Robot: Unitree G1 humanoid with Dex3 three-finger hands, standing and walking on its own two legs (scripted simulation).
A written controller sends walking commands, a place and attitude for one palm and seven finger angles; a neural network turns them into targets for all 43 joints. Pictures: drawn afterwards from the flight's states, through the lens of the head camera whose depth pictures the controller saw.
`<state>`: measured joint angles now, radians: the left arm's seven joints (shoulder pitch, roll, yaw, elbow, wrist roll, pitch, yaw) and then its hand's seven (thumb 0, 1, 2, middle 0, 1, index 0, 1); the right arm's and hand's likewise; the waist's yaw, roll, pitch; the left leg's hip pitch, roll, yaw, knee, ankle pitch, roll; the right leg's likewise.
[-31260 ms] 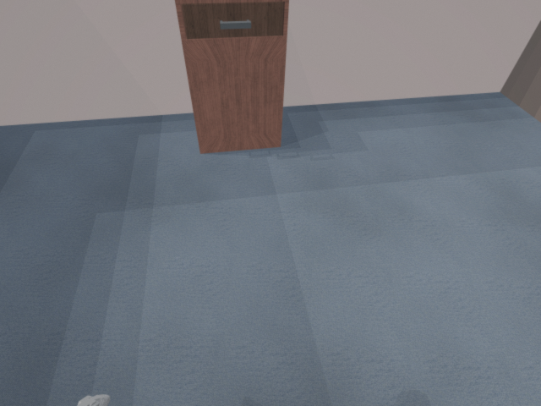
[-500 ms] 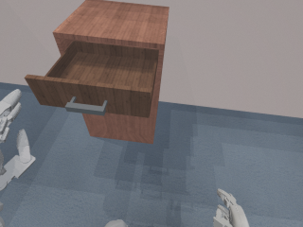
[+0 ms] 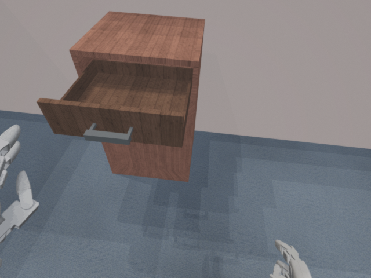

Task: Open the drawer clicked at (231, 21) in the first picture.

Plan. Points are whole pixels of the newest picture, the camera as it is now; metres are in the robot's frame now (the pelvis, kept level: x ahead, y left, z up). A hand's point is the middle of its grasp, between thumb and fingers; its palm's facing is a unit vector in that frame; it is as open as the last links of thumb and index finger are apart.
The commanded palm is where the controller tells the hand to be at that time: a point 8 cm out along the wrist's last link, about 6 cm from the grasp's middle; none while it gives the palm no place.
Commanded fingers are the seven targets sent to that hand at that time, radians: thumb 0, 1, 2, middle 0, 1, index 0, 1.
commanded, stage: let the arm hang, fingers relaxed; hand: left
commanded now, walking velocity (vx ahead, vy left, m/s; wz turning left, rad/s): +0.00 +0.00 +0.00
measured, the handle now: (110, 132) +0.53 +0.26 -0.03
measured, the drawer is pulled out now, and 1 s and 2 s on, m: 0.29 0.29 0.29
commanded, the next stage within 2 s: look to check the result in 1.14 s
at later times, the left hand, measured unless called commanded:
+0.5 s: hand out of the picture -0.03 +0.20 -0.17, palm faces +0.04 -0.98 -0.21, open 7.1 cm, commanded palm none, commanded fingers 0.00 0.90 0.90 -0.20 -0.30 -0.20 -0.30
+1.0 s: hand out of the picture +0.01 +0.18 -0.16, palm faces +0.01 -0.98 -0.21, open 7.4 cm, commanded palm none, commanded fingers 0.00 0.90 0.90 -0.20 -0.30 -0.20 -0.30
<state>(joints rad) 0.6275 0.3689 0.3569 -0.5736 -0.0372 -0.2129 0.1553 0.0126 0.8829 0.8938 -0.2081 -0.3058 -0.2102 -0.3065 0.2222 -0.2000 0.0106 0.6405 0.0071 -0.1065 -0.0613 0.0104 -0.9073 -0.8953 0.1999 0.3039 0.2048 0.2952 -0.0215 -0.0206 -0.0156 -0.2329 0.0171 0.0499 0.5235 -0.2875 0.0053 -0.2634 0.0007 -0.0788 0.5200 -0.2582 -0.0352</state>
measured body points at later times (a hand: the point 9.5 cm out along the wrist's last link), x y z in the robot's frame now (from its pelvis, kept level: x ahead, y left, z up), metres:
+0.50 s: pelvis -0.01 +0.00 +0.01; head +0.02 +0.02 +0.46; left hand -0.03 +0.25 -0.15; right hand +0.00 -0.23 -0.14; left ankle -0.01 +0.11 -0.74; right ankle +0.01 -0.10 -0.74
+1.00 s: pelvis -0.01 +0.00 +0.01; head +0.00 -0.01 +0.46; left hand +0.01 +0.23 -0.15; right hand -0.03 -0.21 -0.16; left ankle -0.01 +0.11 -0.74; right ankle +0.01 -0.10 -0.74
